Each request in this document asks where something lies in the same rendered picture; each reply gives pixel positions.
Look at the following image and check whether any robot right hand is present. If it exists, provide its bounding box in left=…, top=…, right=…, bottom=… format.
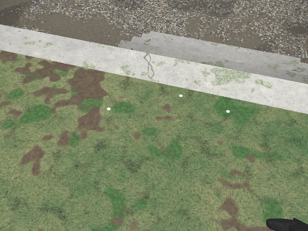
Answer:
left=266, top=218, right=308, bottom=231

